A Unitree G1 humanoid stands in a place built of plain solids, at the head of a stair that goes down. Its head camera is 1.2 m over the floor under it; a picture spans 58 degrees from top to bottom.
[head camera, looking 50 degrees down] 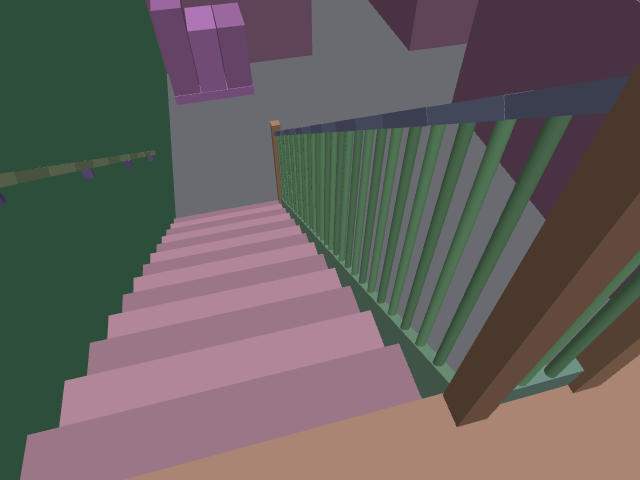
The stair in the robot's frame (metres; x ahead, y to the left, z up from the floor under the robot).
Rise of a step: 0.18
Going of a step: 0.25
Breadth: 1.20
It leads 15 degrees to the left of straight ahead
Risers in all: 14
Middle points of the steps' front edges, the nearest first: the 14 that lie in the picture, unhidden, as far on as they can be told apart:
0.29 0.25 0.00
0.54 0.31 -0.18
0.78 0.37 -0.37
1.03 0.43 -0.55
1.27 0.50 -0.73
1.52 0.56 -0.91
1.76 0.62 -1.10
2.00 0.69 -1.28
2.25 0.75 -1.46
2.49 0.81 -1.65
2.73 0.88 -1.83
2.98 0.94 -2.01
3.22 1.00 -2.20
3.47 1.07 -2.38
